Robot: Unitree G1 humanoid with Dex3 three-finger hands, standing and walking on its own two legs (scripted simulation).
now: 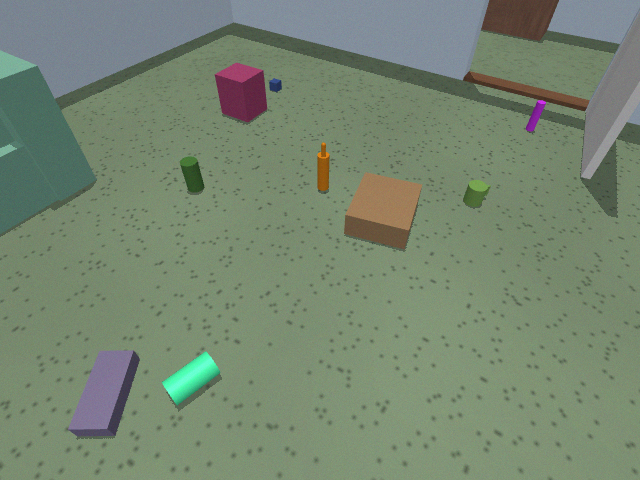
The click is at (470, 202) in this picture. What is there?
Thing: mug
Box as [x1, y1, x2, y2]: [463, 180, 490, 206]
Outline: 472,180 468,184 463,200 465,203 469,205 477,206 480,204 483,196 487,193 490,186 482,181
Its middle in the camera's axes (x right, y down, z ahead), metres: +0.77 -0.26 +1.89
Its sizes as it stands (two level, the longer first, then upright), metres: 0.122 0.088 0.096
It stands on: the floor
